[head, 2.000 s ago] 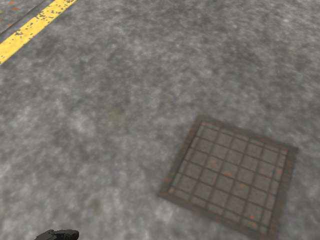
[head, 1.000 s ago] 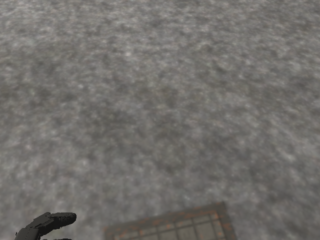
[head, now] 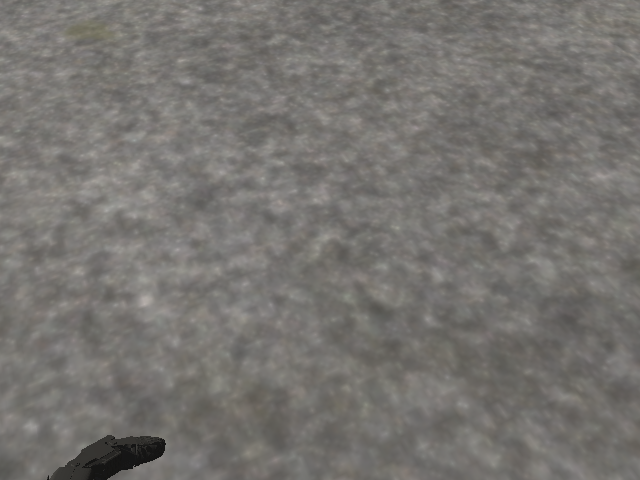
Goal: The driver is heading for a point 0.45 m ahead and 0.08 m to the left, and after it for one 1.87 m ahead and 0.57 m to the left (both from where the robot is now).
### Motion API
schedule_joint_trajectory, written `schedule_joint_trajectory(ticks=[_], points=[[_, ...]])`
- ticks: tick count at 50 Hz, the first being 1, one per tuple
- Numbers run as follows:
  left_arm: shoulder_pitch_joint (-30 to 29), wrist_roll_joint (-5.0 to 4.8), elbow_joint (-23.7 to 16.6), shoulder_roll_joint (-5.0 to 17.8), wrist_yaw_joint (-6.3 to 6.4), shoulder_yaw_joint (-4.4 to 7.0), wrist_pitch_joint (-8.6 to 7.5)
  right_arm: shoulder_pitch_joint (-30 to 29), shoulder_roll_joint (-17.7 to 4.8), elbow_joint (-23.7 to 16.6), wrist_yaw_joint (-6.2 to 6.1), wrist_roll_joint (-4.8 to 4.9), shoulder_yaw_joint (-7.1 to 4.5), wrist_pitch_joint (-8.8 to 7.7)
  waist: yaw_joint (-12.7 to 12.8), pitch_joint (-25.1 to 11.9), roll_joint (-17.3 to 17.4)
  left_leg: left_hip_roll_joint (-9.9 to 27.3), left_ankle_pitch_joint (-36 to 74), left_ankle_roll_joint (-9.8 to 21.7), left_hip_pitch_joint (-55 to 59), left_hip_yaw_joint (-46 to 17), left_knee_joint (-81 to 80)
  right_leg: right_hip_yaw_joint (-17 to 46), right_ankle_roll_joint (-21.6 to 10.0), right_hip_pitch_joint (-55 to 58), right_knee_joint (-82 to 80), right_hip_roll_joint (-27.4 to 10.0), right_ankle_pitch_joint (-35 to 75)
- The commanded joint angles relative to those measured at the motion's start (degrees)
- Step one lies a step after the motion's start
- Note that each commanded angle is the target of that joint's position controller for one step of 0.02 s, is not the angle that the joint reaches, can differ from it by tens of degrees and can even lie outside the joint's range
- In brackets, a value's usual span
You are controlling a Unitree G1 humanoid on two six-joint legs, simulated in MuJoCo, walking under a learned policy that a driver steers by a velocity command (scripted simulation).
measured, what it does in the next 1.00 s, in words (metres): walks ahead, turning left: right foot, then left foot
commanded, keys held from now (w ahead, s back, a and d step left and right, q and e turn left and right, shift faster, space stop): w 0.04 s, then w+q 0.38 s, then q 0.46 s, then no key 0.12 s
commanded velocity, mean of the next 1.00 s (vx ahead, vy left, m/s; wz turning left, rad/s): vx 0.32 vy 0.00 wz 0.41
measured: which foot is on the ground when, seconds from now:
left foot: down 0.00-0.06, up 0.08-0.54, down 0.56-1.00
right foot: up 0.00-0.02, down 0.04-0.58, up 0.60-1.00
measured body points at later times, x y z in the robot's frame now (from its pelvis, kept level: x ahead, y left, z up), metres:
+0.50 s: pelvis +0.27 -0.01 +0.00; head +0.30 +0.00 +0.45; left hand +0.25 +0.27 -0.13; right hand +0.50 -0.21 -0.10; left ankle +0.42 +0.15 -0.70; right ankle +0.16 -0.12 -0.73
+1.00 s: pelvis +0.43 +0.02 +0.00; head +0.46 +0.04 +0.45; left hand +0.44 +0.34 -0.11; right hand +0.70 -0.16 -0.09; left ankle +0.43 +0.13 -0.73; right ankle +0.54 -0.09 -0.72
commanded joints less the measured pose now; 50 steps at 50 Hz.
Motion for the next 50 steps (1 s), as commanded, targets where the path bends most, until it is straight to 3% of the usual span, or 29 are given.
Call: schedule_joint_trajectory(ticks=[1,2,3,4,5,6,7,8,10,12,14,18,22,25,27,28,29,30,31,32,33,34,35,37,40,43,46,48,50], points=[[6.63,0.27,-1.64,8.81,0.09,3.46,-1.03,-1.74,-10.29,-2.34,-0.72,0.13,-2.41,0.44,8.17,-4.47,5.75,14.03,43.80,6.82,-1.34,-4.83,11.22,-2.58,-3.43,13.71,-3.01,2.67,-2.67],[15.99,0.59,0.73,11.82,0.65,4.72,-0.87,-1.68,-8.18,-3.16,-0.88,-0.63,-1.44,0.46,12.07,-11.75,3.96,11.23,39.20,4.96,-8.59,-2.75,23.85,0.85,-5.99,29.10,-0.82,-1.07,-1.25],[22.25,1.63,1.50,17.75,1.07,6.13,-0.52,4.53,-2.16,-4.91,-0.46,-1.16,0.60,-0.53,11.21,-20.85,-8.05,2.82,16.28,0.66,-32.42,0.39,46.79,24.86,-14.61,53.15,-1.21,-16.40,-8.08],[23.99,0.67,1.97,13.94,1.09,5.21,-0.18,4.18,-2.81,-3.78,-0.22,-0.60,0.67,-1.56,12.31,-24.66,-12.67,-0.40,-13.46,0.36,-41.35,-6.83,56.35,39.66,-16.82,55.36,-9.34,-20.53,-15.86],[20.60,0.43,1.92,11.03,1.22,4.09,-0.17,-0.63,-8.10,-5.05,0.16,1.11,-0.93,-2.16,12.51,-15.25,-7.94,2.86,-11.20,1.12,-46.40,-8.96,60.18,32.56,-13.93,48.12,-11.12,-18.94,-20.12],[16.71,0.49,1.56,9.62,1.35,3.57,-0.19,-4.53,-8.19,-6.17,0.20,1.52,-1.01,-2.30,10.98,-9.20,-5.13,5.73,-6.02,1.45,-46.41,-7.19,58.46,24.82,-12.11,39.91,-12.67,-16.86,-18.31],[13.33,0.76,1.77,7.94,1.19,3.05,-0.42,-6.30,-7.53,-6.48,0.09,0.77,-1.10,-2.04,9.24,-4.70,-2.98,7.49,-1.98,1.09,-44.92,-6.53,55.07,19.49,-11.16,32.55,-15.20,-14.56,-14.98],[10.94,1.14,1.80,6.37,1.10,2.64,-1.03,-5.34,-7.09,-6.00,-0.11,0.35,-1.52,-1.25,7.17,-2.97,-4.29,9.20,1.23,0.76,-41.67,-7.10,52.53,15.06,-10.16,27.66,-17.29,-12.70,-11.51],[8.95,1.43,2.63,5.92,0.95,2.81,-2.02,-2.40,-4.58,-4.69,-0.24,0.42,-1.29,0.36,5.12,-1.97,-4.79,9.73,4.48,-0.35,-37.34,-7.04,51.63,9.32,-10.21,22.16,-20.58,-11.40,-6.40],[8.81,1.73,3.90,6.85,1.15,3.22,-2.69,-3.61,-3.80,-5.31,-0.53,0.31,-1.37,1.21,4.59,-0.30,-3.26,9.79,8.38,-1.32,-39.27,-7.86,49.47,4.61,-10.42,20.88,-22.34,-11.33,-1.60],[9.66,1.94,5.18,7.45,1.62,3.46,-2.76,-6.20,-3.49,-6.27,-0.54,0.05,-1.45,1.21,5.12,0.70,-2.04,9.51,14.07,-1.87,-42.18,-8.63,44.37,0.66,-10.16,22.53,-22.72,-10.91,2.35],[10.62,1.53,6.61,8.99,2.46,3.67,-2.23,-12.88,-1.71,-8.33,0.85,-0.21,-0.76,0.45,7.54,2.19,-0.94,8.54,24.84,-1.31,-40.26,-4.27,30.21,-6.64,-8.21,24.58,-23.41,-9.38,4.78],[14.18,0.69,8.94,10.60,2.91,4.22,-0.53,-19.82,-0.95,-12.16,2.29,-0.39,-0.27,0.38,9.97,4.96,0.38,7.71,22.92,0.43,-43.44,-1.28,22.59,-9.35,-7.63,32.78,-20.14,-11.98,11.79],[13.19,-0.05,8.80,12.36,3.97,4.73,1.53,-18.14,-2.66,-13.97,3.50,-1.02,-1.23,0.33,7.64,1.54,-2.45,3.57,16.04,2.45,-38.00,3.24,20.76,-11.43,-5.41,36.74,-10.04,-12.31,35.81],[11.37,-0.43,7.88,13.11,4.76,4.98,2.52,-7.70,-6.34,-12.00,3.44,-0.85,-3.26,0.40,1.96,-4.81,-3.33,-0.62,14.89,4.92,-25.04,4.67,18.60,-12.20,-3.11,35.06,4.77,-10.52,43.53],[10.82,-0.54,7.40,12.18,4.80,4.56,2.35,-0.76,-9.37,-10.55,2.42,-1.02,-4.75,0.49,-2.18,-8.45,-0.47,-0.75,24.62,7.05,-13.06,2.14,12.75,-13.07,-0.22,28.63,17.76,-7.38,34.28],[16.02,2.76,6.00,5.50,4.06,2.60,1.56,0.20,-15.05,-10.55,0.84,-1.20,-5.59,1.12,2.27,-14.25,14.43,12.50,53.16,12.51,5.53,-14.56,18.88,-12.38,3.24,10.23,37.23,-0.93,-15.99],[20.61,2.42,4.82,5.29,2.85,1.45,0.23,-1.93,-16.64,-13.86,1.06,-2.23,-5.29,0.76,4.45,-26.70,16.81,25.35,55.05,26.16,18.75,-41.79,14.54,-0.78,5.43,-4.36,54.36,8.17,-41.88],[14.59,0.53,5.26,11.03,2.25,2.93,-0.28,-2.77,-12.68,-15.06,1.40,-1.94,-4.65,1.06,-0.05,-27.62,5.86,22.27,50.58,23.44,15.79,-35.43,11.78,6.12,4.29,-5.72,55.34,4.09,-37.34],[10.03,-0.52,3.17,10.59,2.40,2.81,-0.26,-6.32,-10.40,-15.17,1.35,-1.13,-4.00,0.98,1.18,-19.18,4.09,19.33,45.73,20.50,8.25,-28.11,10.64,4.90,3.45,-8.11,51.33,2.13,-32.23],[9.03,0.29,3.72,9.57,3.20,2.76,0.20,-9.01,-8.68,-15.07,1.07,-0.30,-3.59,1.16,3.26,-12.32,-0.34,16.28,42.10,17.76,-0.53,-23.56,8.95,4.02,3.91,-8.03,46.79,0.05,-28.84],[9.13,0.89,3.59,9.98,3.86,3.05,1.03,-10.98,-7.78,-15.44,0.61,-0.33,-3.34,1.51,4.94,-9.37,0.83,14.85,39.92,16.84,-7.68,-21.50,7.29,4.11,4.31,-5.34,43.15,-1.02,-26.43],[9.98,0.93,3.54,10.08,3.95,3.22,1.92,-11.86,-7.80,-15.98,0.40,-1.18,-3.29,1.84,6.38,-8.32,2.89,13.46,38.75,16.36,-13.17,-20.36,5.71,4.11,4.53,-1.39,41.17,-1.10,-25.16],[11.95,1.22,3.86,8.34,4.28,2.91,2.76,-12.94,-8.53,-16.41,0.10,-1.78,-3.63,2.04,7.75,-8.51,4.57,11.92,41.74,16.23,-18.19,-17.94,5.23,3.07,5.71,1.83,35.75,-0.09,-23.88],[10.17,1.50,3.35,7.45,4.80,2.56,3.27,-12.46,-9.88,-16.40,-1.05,-1.25,-4.16,2.81,7.22,-10.68,5.45,10.85,39.91,15.23,-18.68,-17.64,6.35,3.39,7.22,2.27,28.00,1.11,-19.76],[6.95,1.08,2.43,7.55,4.61,2.54,3.87,-13.44,-9.89,-17.03,-2.04,-0.82,-4.17,4.24,6.26,-10.43,7.22,9.10,23.57,12.82,-20.34,-19.61,5.82,4.18,7.49,3.75,21.60,2.11,-14.82],[5.36,0.81,1.86,7.62,4.15,2.55,3.66,-13.65,-8.95,-17.14,-2.27,-1.23,-3.83,4.98,5.33,-8.85,9.63,8.89,14.98,11.63,-20.51,-21.81,6.34,4.29,6.99,5.63,15.58,2.52,-14.24],[5.16,0.78,1.54,7.86,3.67,2.64,3.05,-12.94,-8.05,-16.76,-2.02,-1.37,-3.41,5.12,4.72,-8.80,10.73,9.65,18.17,11.41,-18.80,-23.48,8.81,3.82,6.22,7.82,11.42,2.58,-15.53],[7.18,0.91,1.88,7.23,3.03,2.69,2.18,-13.65,-6.69,-16.64,-1.90,-0.91,-2.66,5.24,6.35,-8.72,10.68,8.81,21.14,9.64,-18.16,-24.16,12.43,2.57,4.24,13.66,0.36,2.65,-10.09]])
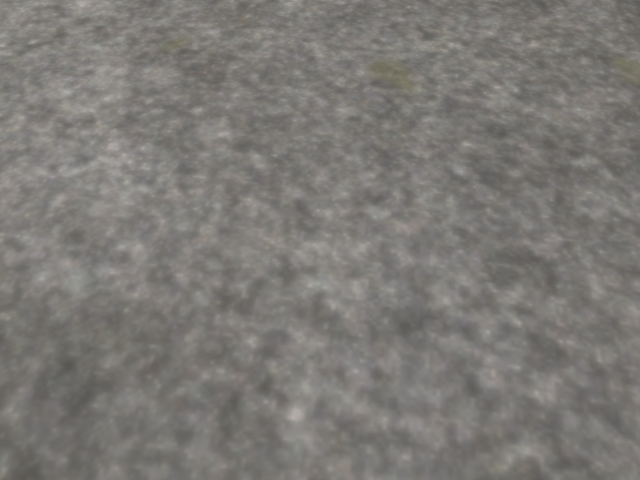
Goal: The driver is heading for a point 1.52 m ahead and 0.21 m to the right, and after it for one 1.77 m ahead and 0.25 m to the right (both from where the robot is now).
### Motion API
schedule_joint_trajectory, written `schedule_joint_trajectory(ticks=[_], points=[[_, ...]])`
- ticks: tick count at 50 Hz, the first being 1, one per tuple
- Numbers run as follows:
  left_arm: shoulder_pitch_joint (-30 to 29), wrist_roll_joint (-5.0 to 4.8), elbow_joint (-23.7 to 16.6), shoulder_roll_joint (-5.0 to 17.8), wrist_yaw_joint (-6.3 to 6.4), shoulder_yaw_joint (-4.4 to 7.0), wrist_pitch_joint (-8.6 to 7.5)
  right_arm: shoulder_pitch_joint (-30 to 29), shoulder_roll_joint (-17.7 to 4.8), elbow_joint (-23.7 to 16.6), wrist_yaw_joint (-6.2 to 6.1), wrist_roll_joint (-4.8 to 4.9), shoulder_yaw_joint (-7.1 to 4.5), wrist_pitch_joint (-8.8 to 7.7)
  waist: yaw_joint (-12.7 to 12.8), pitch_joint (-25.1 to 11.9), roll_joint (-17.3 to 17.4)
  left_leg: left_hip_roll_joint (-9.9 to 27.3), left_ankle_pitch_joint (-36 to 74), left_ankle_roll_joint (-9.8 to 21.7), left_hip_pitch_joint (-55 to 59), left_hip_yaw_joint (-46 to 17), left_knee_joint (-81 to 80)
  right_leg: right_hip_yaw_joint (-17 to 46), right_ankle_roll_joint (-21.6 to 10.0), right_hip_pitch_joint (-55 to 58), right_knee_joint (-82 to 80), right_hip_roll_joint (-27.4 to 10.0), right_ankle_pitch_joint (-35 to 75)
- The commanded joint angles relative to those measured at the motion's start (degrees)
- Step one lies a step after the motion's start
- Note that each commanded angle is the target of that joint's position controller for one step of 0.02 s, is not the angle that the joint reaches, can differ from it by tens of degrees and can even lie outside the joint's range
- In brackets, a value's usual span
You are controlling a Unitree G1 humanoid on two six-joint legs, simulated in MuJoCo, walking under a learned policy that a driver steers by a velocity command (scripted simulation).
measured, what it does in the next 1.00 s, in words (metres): steps on the spot: right foot, then left foot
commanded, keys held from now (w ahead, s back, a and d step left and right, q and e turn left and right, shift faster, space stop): no key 1.00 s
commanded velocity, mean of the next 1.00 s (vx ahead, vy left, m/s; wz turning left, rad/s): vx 0.01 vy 0.00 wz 0.08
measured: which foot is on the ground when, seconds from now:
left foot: down 0.00-0.04, up 0.06-0.30, down 0.32-1.00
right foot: up 0.00-0.00, down 0.02-1.00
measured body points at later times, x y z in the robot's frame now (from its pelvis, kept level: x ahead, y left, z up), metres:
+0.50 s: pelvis +0.02 +0.00 +0.00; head +0.03 +0.00 +0.45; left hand +0.13 +0.26 -0.12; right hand +0.15 -0.26 -0.11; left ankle -0.01 +0.13 -0.73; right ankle +0.05 -0.14 -0.73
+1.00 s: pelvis +0.02 +0.01 +0.00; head +0.03 +0.01 +0.45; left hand +0.07 +0.27 -0.14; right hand +0.10 -0.25 -0.13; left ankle -0.01 +0.13 -0.73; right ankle +0.05 -0.14 -0.73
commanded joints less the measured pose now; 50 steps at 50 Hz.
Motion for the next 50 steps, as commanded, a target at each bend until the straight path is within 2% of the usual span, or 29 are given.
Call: schedule_joint_trajectory(ticks=[1,2,3,4,5,6,7,9,11,13,15,16,17,18,19,20,22,26,36,50], points=[[2.58,0.58,-3.33,5.83,-0.65,1.72,-1.85,0.41,-4.76,-3.05,-0.10,0.32,-0.67,-0.47,1.92,-7.55,8.07,12.09,8.99,5.47,4.72,-12.79,-1.90,-0.07,-3.36,12.08,-15.26,-2.26,10.82],[2.30,1.85,-4.30,9.73,-0.43,2.29,-1.87,3.25,-2.13,-2.98,-0.07,-0.78,0.20,-0.65,-0.34,-8.13,-1.76,6.81,-3.65,1.80,1.16,-6.95,7.17,10.18,-7.12,16.42,-18.32,-12.86,19.51],[0.53,3.06,-3.62,11.44,-0.32,2.67,-1.35,5.20,-2.85,-4.02,-0.01,-0.41,-0.15,-1.07,-3.35,-5.46,-14.94,-0.06,-21.20,-1.33,-5.87,0.32,12.81,20.04,-16.73,15.72,-18.92,-20.40,28.91],[0.77,2.73,-4.26,8.16,-0.39,2.02,-1.51,3.31,-7.25,-3.53,-0.20,-0.95,-1.16,-1.43,-0.11,-6.03,-13.22,2.66,-25.13,-3.81,-6.61,-0.17,22.58,23.53,-21.23,14.26,-20.10,-22.44,26.86],[0.89,2.00,-4.23,7.66,-0.41,1.97,-1.60,1.81,-9.41,-2.92,-0.30,-0.13,-2.18,-1.27,0.81,-5.43,-9.45,2.75,-23.28,-4.65,-7.61,-0.28,28.30,20.12,-20.15,14.88,-19.24,-19.86,25.28],[0.05,1.17,-4.09,7.77,-0.34,2.04,-1.50,1.99,-8.19,-1.78,-0.58,0.02,-2.21,-0.68,0.37,-5.23,-6.89,3.07,-21.28,-5.64,-8.26,-0.28,30.85,16.31,-17.98,15.57,-18.24,-17.08,24.01],[-0.85,0.28,-3.99,7.02,-0.28,1.76,-1.42,2.05,-7.06,-1.46,-0.74,-0.21,-1.96,-0.05,0.35,-4.57,-6.90,3.77,-19.42,-6.61,-8.60,-0.61,31.35,13.96,-16.81,15.92,-17.73,-15.92,24.22],[-2.07,0.24,-3.42,5.39,-0.25,1.17,-0.76,2.38,-3.17,-0.81,-0.52,0.01,-0.74,0.40,-0.51,-4.47,-7.50,4.78,-17.13,-7.75,-4.37,2.50,25.04,8.01,-14.99,14.74,-17.22,-11.95,26.08],[-1.37,0.33,-2.73,4.93,-0.29,1.19,0.01,0.49,-0.58,-0.87,-0.19,0.10,0.36,0.14,0.93,-5.47,-10.20,6.14,-15.64,-8.13,0.22,6.12,14.22,5.19,-14.36,16.19,-16.15,-9.85,27.39],[0.95,0.17,-1.75,5.95,-0.30,1.45,0.56,-0.28,-1.19,-0.43,0.01,0.63,0.21,0.03,2.32,-6.39,-11.58,6.38,-11.64,-7.86,3.76,7.33,5.10,6.36,-15.18,18.33,-15.24,-10.51,27.19],[1.16,-0.60,-1.04,5.72,-0.46,1.23,0.64,1.97,-1.65,1.43,0.15,0.45,0.02,-0.06,0.86,-5.67,-10.35,6.03,0.25,-6.04,10.27,8.52,-9.36,6.17,-13.64,16.78,-14.47,-9.60,23.02],[2.89,-0.59,-0.39,5.33,-0.58,1.03,0.17,1.68,-3.11,1.47,0.08,-0.18,-0.12,-0.10,1.43,-5.64,-8.59,7.53,4.88,-4.55,14.27,6.18,-11.26,6.49,-11.27,14.25,-14.93,-9.16,18.71],[3.30,0.40,-0.34,4.67,-0.95,0.64,-0.62,1.90,-5.96,0.98,-0.28,-0.83,-0.52,-0.05,2.22,-6.70,-3.71,12.19,13.99,-2.68,18.60,1.94,-8.80,4.55,-8.42,10.64,-13.18,-7.60,13.74],[5.20,0.91,-0.05,3.21,-1.39,0.40,-1.36,1.28,-7.89,2.24,-0.18,-0.93,-1.12,0.02,4.85,-6.81,5.27,13.19,10.90,0.20,15.66,1.32,-5.47,-0.68,-5.54,10.86,-13.70,-2.86,6.17],[1.90,1.33,0.45,3.79,-1.38,0.30,-1.48,0.51,-4.15,1.99,0.42,-1.12,-0.41,-0.30,2.42,-5.73,4.80,12.28,2.83,1.06,10.80,1.18,-6.88,-2.33,-3.30,14.12,-12.50,-1.81,3.84],[-0.16,1.11,0.51,4.19,-1.30,0.51,-1.32,0.33,-2.35,2.45,0.67,-1.57,0.20,-0.72,1.98,-3.86,3.89,11.79,-0.68,0.51,8.45,1.18,-7.93,-2.47,-2.77,14.62,-12.13,-1.74,4.17],[-0.45,0.77,1.16,3.89,-0.65,0.54,-0.57,0.32,-2.82,3.18,0.64,-1.42,0.26,-1.67,1.91,-1.36,4.30,10.97,-0.48,-0.75,6.35,1.81,-8.24,-2.28,-3.24,14.56,-11.60,-1.87,6.21],[0.72,0.52,3.28,3.49,-0.09,0.69,-0.07,2.12,-2.22,5.01,0.23,-1.03,0.66,-2.64,2.07,-0.14,3.99,10.52,-0.06,-1.35,5.51,2.16,-7.99,-2.16,-3.35,15.15,-11.79,-1.91,7.05],[1.64,0.17,9.31,3.58,0.63,1.14,0.54,3.78,-1.54,9.45,-0.01,-0.71,1.11,-3.33,1.86,0.07,1.14,9.54,1.96,-1.25,6.92,3.20,-7.99,-2.18,-2.51,16.29,-12.60,-1.91,8.94],[3.25,-0.09,15.57,3.06,1.43,0.97,1.03,5.69,-0.84,16.29,-0.32,-0.44,1.77,-3.33,1.78,0.87,0.92,8.27,2.79,-1.56,7.75,5.07,-8.54,-2.65,-2.79,16.27,-13.39,-1.62,9.19]])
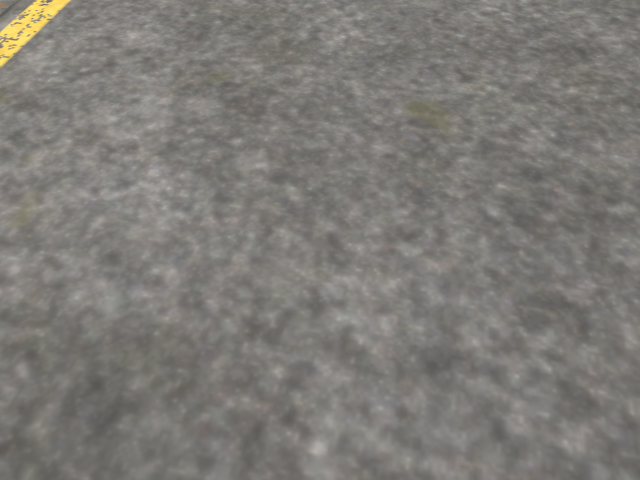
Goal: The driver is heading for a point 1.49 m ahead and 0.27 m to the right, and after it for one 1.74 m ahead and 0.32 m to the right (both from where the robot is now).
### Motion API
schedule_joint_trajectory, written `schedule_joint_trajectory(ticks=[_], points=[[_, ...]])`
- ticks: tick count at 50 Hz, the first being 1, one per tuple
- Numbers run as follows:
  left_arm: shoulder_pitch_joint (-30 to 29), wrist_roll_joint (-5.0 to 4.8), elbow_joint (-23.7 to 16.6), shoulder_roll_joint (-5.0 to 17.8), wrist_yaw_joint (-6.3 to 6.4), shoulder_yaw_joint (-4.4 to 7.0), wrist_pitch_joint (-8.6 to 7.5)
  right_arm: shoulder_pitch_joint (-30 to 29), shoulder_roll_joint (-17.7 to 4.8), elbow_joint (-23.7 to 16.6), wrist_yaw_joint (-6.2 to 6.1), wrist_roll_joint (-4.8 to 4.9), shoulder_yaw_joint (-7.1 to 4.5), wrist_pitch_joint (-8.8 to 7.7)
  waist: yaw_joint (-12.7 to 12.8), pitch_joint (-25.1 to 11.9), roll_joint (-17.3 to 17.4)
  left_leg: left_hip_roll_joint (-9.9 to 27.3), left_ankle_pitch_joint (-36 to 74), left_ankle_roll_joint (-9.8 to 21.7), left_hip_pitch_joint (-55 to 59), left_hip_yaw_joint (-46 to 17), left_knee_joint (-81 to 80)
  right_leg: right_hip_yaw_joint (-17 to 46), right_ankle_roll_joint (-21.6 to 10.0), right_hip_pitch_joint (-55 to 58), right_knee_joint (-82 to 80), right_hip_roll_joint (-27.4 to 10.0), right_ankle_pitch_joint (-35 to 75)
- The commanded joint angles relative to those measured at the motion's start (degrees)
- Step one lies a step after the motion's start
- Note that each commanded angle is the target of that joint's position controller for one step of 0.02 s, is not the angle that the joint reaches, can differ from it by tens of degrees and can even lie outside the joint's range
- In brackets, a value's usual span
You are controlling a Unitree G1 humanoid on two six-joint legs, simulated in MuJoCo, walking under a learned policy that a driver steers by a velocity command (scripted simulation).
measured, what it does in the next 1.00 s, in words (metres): walks ahead: left foot, then right foot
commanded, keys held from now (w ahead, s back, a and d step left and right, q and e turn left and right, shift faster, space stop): no key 0.04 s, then w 0.34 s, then no key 0.62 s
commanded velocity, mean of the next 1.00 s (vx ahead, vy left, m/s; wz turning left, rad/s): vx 0.16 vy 0.00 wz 0.00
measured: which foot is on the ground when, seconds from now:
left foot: down 0.00-0.26, up 0.28-0.64, down 0.66-1.00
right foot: down 0.00-0.70, up 0.72-0.94, down 0.96-1.00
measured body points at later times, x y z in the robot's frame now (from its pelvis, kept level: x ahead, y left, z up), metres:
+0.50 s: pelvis +0.11 -0.04 +0.01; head +0.12 -0.06 +0.46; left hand +0.04 +0.20 -0.13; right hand +0.24 -0.30 -0.12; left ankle +0.18 +0.12 -0.67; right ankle +0.03 -0.13 -0.74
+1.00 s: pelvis +0.24 -0.01 +0.00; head +0.25 -0.02 +0.45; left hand +0.29 +0.24 -0.15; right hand +0.34 -0.26 -0.15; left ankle +0.30 +0.08 -0.74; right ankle +0.25 -0.15 -0.74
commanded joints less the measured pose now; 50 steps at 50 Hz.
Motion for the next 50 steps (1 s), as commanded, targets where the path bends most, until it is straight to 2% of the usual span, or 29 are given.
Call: schedule_joint_trajectory(ticks=[1,3,5,7,9,11,13,14,15,16,17,19,21,23,26,29,31,33,34,35,36,37,39,41,43,45,47,49,50], points=[[0.61,-0.03,-0.91,6.16,0.30,0.99,-0.38,1.70,-5.94,-0.81,-0.25,0.06,-1.04,-0.52,-0.13,-0.55,0.70,1.94,9.08,0.76,-4.78,-1.35,-6.37,-0.39,-1.11,3.39,-3.11,-0.05,8.04],[1.70,-0.05,0.11,5.33,0.36,0.76,-0.28,2.87,-5.65,0.47,-0.38,0.10,-0.90,-0.41,-0.17,-1.59,1.17,1.54,2.99,0.97,-4.40,-1.05,-7.23,-1.50,-1.21,3.71,-2.84,0.90,2.90],[1.32,-0.63,0.21,5.20,0.46,0.84,-0.29,3.29,-8.24,0.78,-0.74,0.75,-1.71,0.00,-0.92,1.17,4.11,2.61,-18.11,3.62,-6.47,-4.06,-9.75,-4.96,-1.95,-1.13,2.08,4.15,-13.04],[-1.27,-0.76,-1.43,4.25,-0.03,0.59,-1.66,5.64,-11.14,0.89,-0.78,1.35,-2.57,-0.48,-2.53,5.09,9.61,10.35,-31.40,8.45,-6.88,-15.13,-16.26,-6.53,-2.65,-9.17,10.59,4.59,-14.98],[-1.33,-1.38,-2.24,3.14,-1.17,0.31,-3.71,5.08,-12.10,0.93,-0.70,1.82,-3.12,-1.58,-1.94,8.03,11.97,17.15,-29.98,12.79,-8.68,-24.07,-19.55,-3.62,-4.58,-11.60,16.60,0.91,-11.59],[2.59,-2.03,-1.21,2.93,-2.21,0.36,-5.25,0.63,-10.48,-0.39,-0.39,2.30,-2.78,-2.10,1.39,8.04,10.31,15.50,-22.94,10.98,-9.72,-19.56,-16.63,-3.88,-6.96,-6.22,7.57,0.00,-11.95],[12.53,-1.36,3.19,4.48,-2.52,1.38,-5.74,-3.36,-8.19,-2.10,-0.06,2.19,-2.11,-2.26,5.34,4.52,3.65,7.46,-10.93,6.52,-17.10,-8.66,-4.81,-1.65,-6.80,11.36,-3.14,0.76,-3.75],[19.33,-1.08,4.38,9.23,-2.37,2.59,-5.81,-3.81,-4.22,-3.19,0.15,1.46,-0.98,-2.84,6.84,0.70,-9.93,0.62,-6.46,2.47,-24.07,1.19,14.29,15.70,-10.38,19.05,-11.79,-9.64,-11.42],[23.87,-0.45,4.98,13.98,-3.33,3.21,-6.43,-4.25,-4.60,-5.35,-0.22,2.23,-1.34,-3.77,7.02,-0.33,-18.65,-3.16,-15.60,1.54,-33.13,1.09,27.59,38.35,-17.99,21.48,-19.93,-19.98,-18.89],[18.27,-0.04,3.53,10.07,-3.43,1.83,-7.19,-3.62,-7.14,-4.87,-0.01,3.25,-1.92,-4.45,3.92,3.25,-10.41,1.03,-13.72,2.56,-36.69,-3.12,36.24,38.32,-18.78,18.23,-19.79,-21.27,-21.27],[14.36,-0.40,1.81,7.12,-3.40,1.07,-7.59,-2.67,-7.06,-4.03,0.62,3.47,-1.92,-5.06,2.40,5.45,-7.16,3.53,-7.40,3.76,-38.30,-3.45,38.22,31.06,-16.80,16.68,-19.62,-18.56,-19.85],[11.28,-0.67,0.24,5.91,-3.63,0.40,-7.55,-3.54,-7.74,-3.25,1.01,2.30,-2.60,-5.70,1.34,5.28,-4.97,6.70,1.78,4.28,-38.31,-1.36,34.50,19.99,-13.04,16.56,-20.28,-14.32,-8.21],[13.16,0.09,0.54,3.65,-3.16,-0.61,-6.58,-4.49,-7.02,-3.11,1.58,1.46,-2.93,-5.50,1.25,3.47,-5.91,6.49,5.17,2.72,-33.81,1.69,30.76,10.22,-11.44,15.67,-18.69,-10.65,16.72],[14.40,0.50,0.62,4.91,-2.18,-0.72,-5.52,-6.61,-4.31,-3.91,1.84,1.25,-2.30,-4.89,1.19,2.07,-5.31,5.11,7.13,0.61,-31.06,4.30,25.14,4.00,-11.45,14.46,-16.54,-8.88,34.06],[14.42,0.73,0.27,7.02,-1.02,-0.76,-4.37,-13.57,-1.94,-6.33,1.92,1.37,-1.02,-4.23,2.20,1.59,-5.55,2.36,13.67,-0.66,-21.64,6.99,11.02,-1.09,-10.61,7.77,-15.68,-6.28,38.22],[14.80,0.01,0.89,8.03,-0.85,-0.43,-4.13,-14.62,-4.02,-6.68,2.24,1.65,-1.16,-3.57,1.53,0.62,-7.13,1.39,17.84,0.38,-15.97,5.53,5.97,-0.18,-10.97,7.54,-13.91,-8.33,38.99],[12.37,-0.52,0.61,7.73,-0.78,-0.23,-4.04,-11.76,-6.44,-5.86,2.34,1.21,-1.86,-3.63,-1.13,-0.72,-7.05,1.28,17.55,2.46,-12.82,3.82,3.44,0.83,-10.06,10.03,-10.46,-9.72,41.12],[11.33,-0.53,0.31,7.42,-0.92,-0.15,-3.75,-4.35,-9.34,-2.96,2.10,0.23,-3.25,-4.05,-5.17,-4.76,-4.23,0.01,25.18,5.03,-2.43,4.49,-3.05,0.03,-7.79,10.93,-0.73,-6.86,43.35],[13.36,0.60,-0.08,6.79,-1.11,-0.42,-3.87,0.25,-12.33,-1.94,1.73,-0.44,-3.91,-4.09,-5.83,-10.19,0.27,6.41,45.46,7.15,9.31,-1.61,-0.46,-1.39,-5.56,5.27,8.22,-3.81,31.18],[22.47,1.38,1.39,0.84,-1.49,-2.07,-3.89,3.15,-13.68,-1.19,1.53,-1.15,-3.80,-3.29,-2.43,-19.52,11.55,20.01,59.65,17.25,26.19,-15.67,2.49,-3.04,-2.17,-8.03,25.23,2.18,-2.94],[21.49,0.16,2.00,1.16,-1.66,-1.99,-3.55,3.87,-8.53,-0.52,2.01,-0.41,-2.29,-2.76,-3.46,-23.91,11.71,23.55,51.14,21.09,22.51,-24.12,-3.45,1.21,-0.53,-8.65,34.77,4.47,-26.52],[17.37,-1.06,0.91,4.65,-1.56,-0.90,-2.96,-1.65,-7.85,-1.21,2.31,0.66,-1.81,-2.80,-2.35,-16.06,7.54,21.13,35.69,18.55,12.59,-20.75,-7.14,2.48,-0.27,-10.68,38.71,2.10,-26.25],[11.45,-0.99,-0.33,4.51,-0.31,-0.30,-1.35,-11.06,-5.69,-2.82,2.18,0.15,-0.76,-2.92,0.01,-5.62,4.04,16.39,19.01,13.82,-2.52,-12.90,-12.47,0.61,0.36,-11.14,35.13,-0.98,-21.02],[11.65,-0.21,-0.61,3.45,0.65,-0.15,-0.20,-13.81,-6.58,-2.55,1.98,-0.86,-0.95,-2.69,2.08,-3.34,6.46,12.53,10.55,11.42,-11.36,-8.31,-15.04,-0.14,0.67,-5.03,26.13,-1.93,-16.87],[11.71,0.08,-0.36,2.39,1.10,-0.31,-0.03,-12.99,-6.68,-2.00,1.45,-1.37,-0.93,-2.43,2.15,-4.76,7.04,11.69,9.20,12.00,-12.62,-6.78,-15.24,-1.34,0.60,-1.37,18.54,-1.42,-15.07],[11.17,0.27,-0.12,2.15,0.86,-0.38,0.19,-12.95,-7.20,-1.66,0.90,-0.57,-0.99,-2.09,2.44,-6.34,6.11,11.33,2.12,11.68,-13.35,-6.35,-15.33,-2.30,-0.16,3.07,10.05,-1.16,-6.15],[10.81,1.16,0.28,2.53,0.22,-0.25,0.43,-12.34,-6.80,-0.81,0.62,0.46,-0.80,-1.62,3.02,-5.20,5.20,9.64,-9.06,8.83,-16.97,-5.17,-15.55,-3.55,-1.64,8.39,3.00,-0.27,2.42],[8.32,1.84,-1.57,4.86,0.22,-0.24,0.56,-9.29,-5.86,0.81,0.76,0.04,-0.42,-1.40,1.29,-0.37,1.96,6.75,-14.69,3.95,-18.40,-3.64,-13.77,0.68,-4.18,5.99,-4.33,-4.19,0.06],[6.55,0.78,-0.80,8.57,0.17,0.67,0.21,-7.96,-5.53,0.47,0.46,0.11,-0.68,-0.95,-1.51,2.07,-6.12,2.97,-9.10,2.30,-12.22,0.86,-12.14,0.68,-5.64,-4.10,-5.68,-3.23,-11.60]])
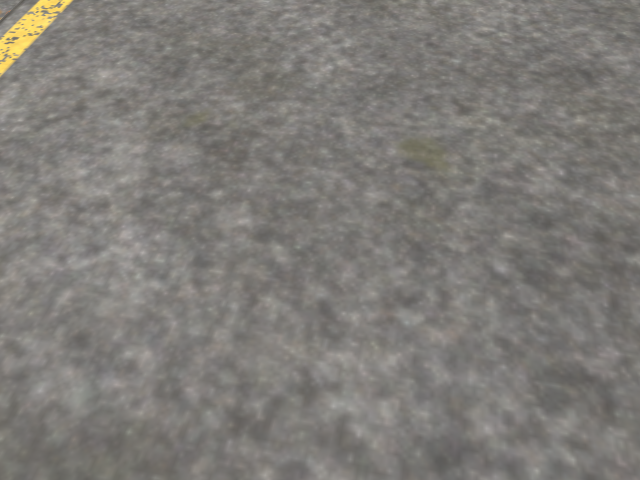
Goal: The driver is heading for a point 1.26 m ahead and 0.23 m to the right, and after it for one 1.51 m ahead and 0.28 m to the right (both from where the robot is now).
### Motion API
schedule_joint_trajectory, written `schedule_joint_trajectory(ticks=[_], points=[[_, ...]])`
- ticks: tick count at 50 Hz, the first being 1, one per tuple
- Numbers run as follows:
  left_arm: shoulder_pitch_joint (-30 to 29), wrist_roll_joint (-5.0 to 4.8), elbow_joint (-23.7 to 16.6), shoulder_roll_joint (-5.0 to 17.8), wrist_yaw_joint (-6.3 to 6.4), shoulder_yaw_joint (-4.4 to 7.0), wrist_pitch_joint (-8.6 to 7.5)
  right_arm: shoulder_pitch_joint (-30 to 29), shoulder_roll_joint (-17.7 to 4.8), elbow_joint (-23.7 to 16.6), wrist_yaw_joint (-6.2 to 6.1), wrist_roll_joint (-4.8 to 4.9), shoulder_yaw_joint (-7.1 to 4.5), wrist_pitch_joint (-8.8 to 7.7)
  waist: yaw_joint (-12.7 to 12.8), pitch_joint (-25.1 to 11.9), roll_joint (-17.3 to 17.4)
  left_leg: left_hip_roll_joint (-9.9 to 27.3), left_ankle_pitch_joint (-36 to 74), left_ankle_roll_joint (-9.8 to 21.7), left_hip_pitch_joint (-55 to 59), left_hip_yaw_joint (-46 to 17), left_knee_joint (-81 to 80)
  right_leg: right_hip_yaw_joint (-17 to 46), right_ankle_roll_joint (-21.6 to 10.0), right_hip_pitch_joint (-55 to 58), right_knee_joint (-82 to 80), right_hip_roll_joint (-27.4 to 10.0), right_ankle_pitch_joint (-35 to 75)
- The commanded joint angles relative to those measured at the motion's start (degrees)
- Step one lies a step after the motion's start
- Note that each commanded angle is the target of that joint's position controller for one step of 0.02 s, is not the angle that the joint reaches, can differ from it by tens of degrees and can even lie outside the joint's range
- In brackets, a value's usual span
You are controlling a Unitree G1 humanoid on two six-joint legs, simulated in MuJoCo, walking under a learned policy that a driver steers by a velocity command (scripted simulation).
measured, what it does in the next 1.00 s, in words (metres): steps on the spot, turning right: right foot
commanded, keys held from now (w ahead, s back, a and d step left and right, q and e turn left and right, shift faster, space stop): no key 0.40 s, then e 0.34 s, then w+e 0.24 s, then w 0.02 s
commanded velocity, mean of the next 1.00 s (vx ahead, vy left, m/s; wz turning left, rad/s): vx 0.06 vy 0.00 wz -0.23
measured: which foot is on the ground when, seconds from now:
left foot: down 0.00-0.90, up 0.92-1.00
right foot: down 0.00-0.64, up 0.66-0.90, down 0.92-1.00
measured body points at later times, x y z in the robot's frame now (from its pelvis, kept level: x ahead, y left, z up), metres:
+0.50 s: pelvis +0.05 -0.02 +0.00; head +0.07 -0.02 +0.45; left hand +0.08 +0.23 -0.15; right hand +0.13 -0.28 -0.14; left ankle +0.06 +0.09 -0.73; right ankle +0.01 -0.13 -0.73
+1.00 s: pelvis +0.05 -0.08 +0.00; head +0.05 -0.11 +0.45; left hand +0.17 +0.18 -0.11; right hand +0.10 -0.38 -0.14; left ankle +0.08 +0.08 -0.67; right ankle -0.01 -0.15 -0.73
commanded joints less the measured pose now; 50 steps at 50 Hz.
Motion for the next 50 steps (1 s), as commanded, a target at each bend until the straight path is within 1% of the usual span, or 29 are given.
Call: schedule_joint_trajectory(ticks=[1,2,4,6,11,20,21,24,27,29,31,32,33,34,35,36,37,38,40,41,42,43,44,45,46,47,48,49,50], points=[[3.01,-0.56,-0.20,7.58,-0.11,1.44,-0.79,-1.27,-6.24,-2.45,-0.81,-0.38,-1.11,-0.09,-0.62,3.68,-6.20,4.43,-12.75,-1.16,1.99,-5.40,-7.40,2.29,-3.91,-5.45,-12.73,-1.06,-12.14],[2.44,-0.30,0.04,6.14,-0.12,1.12,-1.49,-0.41,-6.32,-2.15,-0.97,-0.26,-1.24,-0.10,-1.16,2.80,-6.29,4.33,-9.19,-0.72,4.45,-5.07,-5.84,2.35,-3.04,-5.95,-13.69,-1.30,-10.50],[1.74,-0.59,0.05,5.70,-0.27,1.21,-2.59,1.29,-6.32,-0.89,-1.17,-0.11,-1.26,-0.11,-1.31,1.06,-4.27,4.42,-3.85,0.28,5.49,-4.91,-4.39,1.83,-1.90,-2.81,-12.63,-0.86,-2.61],[3.41,-0.92,0.70,5.33,-0.37,1.14,-3.05,1.70,-5.84,-0.17,-0.98,0.07,-1.16,-0.31,-0.67,-1.06,-2.42,4.68,1.17,0.72,5.78,-4.93,-3.74,1.20,-1.98,0.72,-10.85,-0.57,4.05],[4.60,-1.03,1.26,5.49,-0.44,1.13,-2.62,1.63,-5.89,0.93,-0.79,0.47,-1.20,-0.06,-0.08,-3.04,-0.52,4.89,9.33,0.64,7.72,-4.77,-2.04,0.43,-2.47,3.63,-9.35,-0.15,11.91],[4.86,-1.12,1.74,4.88,-0.48,1.07,-1.99,2.20,-6.47,2.88,-1.33,0.66,-1.45,1.00,-0.35,-2.33,0.28,5.18,12.99,0.30,9.71,-5.06,-1.27,-0.31,-2.52,4.43,-9.60,0.31,15.68],[4.47,-1.22,1.40,5.08,-0.52,1.13,-1.95,1.81,-7.10,2.75,-1.53,0.64,-1.67,1.08,-0.40,-1.94,0.22,5.22,12.75,0.17,10.47,-4.78,-1.03,0.20,-2.75,3.41,-9.54,0.25,16.45],[1.20,-1.86,-1.71,7.77,-0.29,2.19,-1.69,1.07,-9.58,1.48,-2.85,0.71,-2.86,1.55,-0.93,-2.18,-0.73,5.16,11.08,0.18,10.97,-3.45,1.50,2.18,-4.33,0.82,-7.63,0.07,20.01],[0.21,-2.07,-4.32,8.33,0.09,3.14,-1.26,2.43,-9.30,0.86,-3.85,0.74,-3.64,2.31,-1.28,-2.09,-1.79,5.24,7.59,0.20,10.25,-2.16,4.37,5.60,-6.32,-2.76,-6.25,-0.87,18.63],[-0.48,-2.03,-6.24,8.72,0.40,3.74,-1.04,3.12,-9.13,0.24,-4.16,0.50,-4.09,2.53,-1.42,-1.83,-2.10,5.82,5.27,0.39,9.68,-2.32,5.39,8.01,-7.34,-5.68,-5.26,-1.34,15.99],[-1.88,-2.03,-8.42,8.20,0.67,4.00,-0.88,5.12,-9.93,-0.14,-4.33,0.24,-4.71,2.45,-2.25,-2.61,0.14,8.82,4.40,2.05,11.85,-4.97,3.21,7.89,-6.73,-10.26,-1.15,-0.12,12.31],[-3.04,-2.14,-9.67,6.92,0.76,3.77,-0.73,7.64,-11.19,0.11,-4.46,0.00,-5.14,2.29,-3.27,-3.85,3.91,13.60,6.08,4.86,14.67,-9.43,-1.19,4.66,-4.89,-13.52,4.88,2.35,8.55],[-2.68,-2.17,-10.46,4.95,0.79,3.36,-0.38,8.72,-12.87,-0.01,-4.58,-0.40,-5.43,1.85,-3.65,-5.78,11.03,22.80,11.44,10.48,16.59,-18.05,-7.16,-1.10,-2.26,-15.94,16.08,6.21,-4.31],[-2.73,-1.88,-11.02,6.39,0.66,3.96,0.09,7.17,-12.13,-1.47,-4.84,-1.07,-4.81,1.06,-3.94,-6.72,13.34,31.10,16.73,16.19,15.77,-24.64,-10.30,-0.98,-0.53,-19.20,32.44,4.77,-24.47],[-2.21,-2.18,-11.07,7.77,0.24,4.65,0.50,3.82,-11.50,-3.23,-4.97,-1.07,-4.25,0.29,-1.98,-6.24,7.66,31.26,15.18,16.52,12.41,-22.86,-10.93,2.58,-0.36,-19.02,39.99,1.53,-23.46],[-0.97,-2.79,-10.87,7.24,0.09,4.74,1.13,-1.62,-11.88,-4.78,-5.05,-0.33,-4.29,-0.26,0.80,-4.43,5.31,28.08,9.74,13.05,8.71,-17.26,-11.17,4.15,-0.46,-17.07,38.18,-1.26,-19.56],[-0.67,-2.70,-10.90,6.14,0.03,4.38,1.56,-4.99,-12.40,-5.42,-4.85,0.31,-4.46,-0.61,1.88,-2.46,4.81,24.49,5.69,9.54,5.97,-11.77,-11.85,2.88,-0.33,-15.25,31.59,-2.19,-16.11],[-1.60,-2.35,-11.14,6.00,-0.11,4.28,1.68,-4.54,-13.11,-5.22,-4.64,0.53,-4.84,-0.75,0.99,-2.90,5.11,22.57,0.13,7.71,5.23,-8.17,-12.69,0.09,-0.05,-13.01,27.09,-2.20,-13.54],[-2.20,-2.40,-12.15,5.24,-1.24,3.91,1.29,-3.17,-14.79,-4.43,-4.05,1.35,-5.60,-0.51,0.44,-3.19,7.50,19.80,-10.60,6.34,1.11,-3.19,-14.12,-3.62,-0.68,-5.04,17.42,-1.35,-12.64],[-2.03,-2.52,-12.49,5.90,-1.80,4.13,1.12,-2.40,-15.21,-4.21,-3.62,1.91,-5.86,-0.58,0.41,-3.41,8.17,19.70,-14.88,6.23,0.75,-2.56,-14.25,-5.15,-1.25,-2.26,13.18,-0.40,-11.71],[-0.66,-2.57,-12.31,6.56,-2.27,4.46,1.04,-2.42,-15.33,-4.23,-3.13,2.33,-5.92,-0.64,1.27,-3.64,7.53,20.09,-18.44,5.91,0.49,-2.14,-13.60,-6.96,-2.00,0.79,8.34,0.54,-8.20],[2.75,-2.49,-11.16,6.77,-2.58,4.78,1.12,-3.18,-14.95,-4.39,-2.64,2.69,-5.81,-0.56,2.99,-3.74,6.54,20.09,-22.70,4.91,-1.45,-0.82,-11.79,-9.41,-3.00,5.77,2.97,1.92,-3.95],[7.41,-2.52,-8.97,7.17,-2.58,5.29,1.35,-3.02,-13.11,-4.25,-2.09,2.46,-5.41,-0.44,4.26,-3.61,4.57,18.94,-26.45,3.30,-4.74,1.31,-7.21,-10.93,-4.31,11.32,0.01,4.02,-4.45],[12.27,-2.80,-6.82,8.15,-2.37,6.02,1.27,-3.01,-9.76,-4.21,-1.29,1.73,-4.69,-0.21,5.63,-2.34,-1.68,15.84,-29.55,0.86,-10.30,5.43,4.60,-7.62,-6.91,16.20,-4.37,4.15,-8.85],[16.63,-2.78,-6.95,12.65,-1.94,6.93,0.54,-5.46,-4.86,-5.88,-0.13,0.15,-3.36,-0.23,6.57,-0.12,-16.59,10.33,-32.07,-3.20,-26.02,8.76,32.32,15.52,-13.10,20.14,-10.98,-9.01,-16.34],[15.19,-1.52,-10.19,16.54,-3.02,6.43,-2.33,-11.15,-5.10,-11.05,0.50,1.22,-3.46,-1.88,5.47,0.23,-16.16,3.96,-28.38,-3.16,-37.53,-2.86,39.45,43.31,-22.75,16.63,-23.38,-18.40,-28.43],[11.31,-0.78,-11.08,15.00,-3.32,6.07,-4.41,-15.35,-9.19,-12.67,0.66,3.16,-4.16,-3.26,4.69,4.15,-8.17,6.73,-21.30,-1.49,-40.84,-7.25,41.28,43.69,-22.06,14.70,-28.00,-19.76,-32.73],[7.05,-1.22,-12.21,13.33,-2.98,5.28,-5.48,-12.92,-11.54,-11.75,0.59,3.09,-4.70,-4.27,1.70,5.49,-7.79,7.92,-13.51,-0.55,-40.41,-8.06,38.59,37.84,-18.88,14.27,-27.00,-17.75,-26.56],[4.30,-1.70,-12.99,11.70,-2.63,4.73,-5.64,-8.43,-12.44,-8.89,0.19,1.64,-5.15,-4.60,-0.23,4.66,-5.85,9.33,-7.96,-1.06,-36.54,-7.78,36.43,29.83,-15.83,13.49,-24.89,-14.62,-17.39]])
Keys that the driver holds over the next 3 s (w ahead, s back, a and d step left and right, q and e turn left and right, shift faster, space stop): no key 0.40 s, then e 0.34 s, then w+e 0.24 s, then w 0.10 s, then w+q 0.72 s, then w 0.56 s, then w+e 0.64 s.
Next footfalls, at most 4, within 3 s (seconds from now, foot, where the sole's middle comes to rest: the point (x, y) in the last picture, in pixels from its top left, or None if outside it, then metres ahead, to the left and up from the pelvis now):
0.92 right None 0.02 -0.16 -0.77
1.42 left None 0.45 -0.08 -0.77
1.86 right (496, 398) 0.69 -0.34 -0.77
2.38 left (366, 308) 0.94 -0.06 -0.77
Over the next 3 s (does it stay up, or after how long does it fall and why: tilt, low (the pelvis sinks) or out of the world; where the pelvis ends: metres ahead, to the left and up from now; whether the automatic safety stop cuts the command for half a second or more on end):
stays up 1.13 -0.20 -0.01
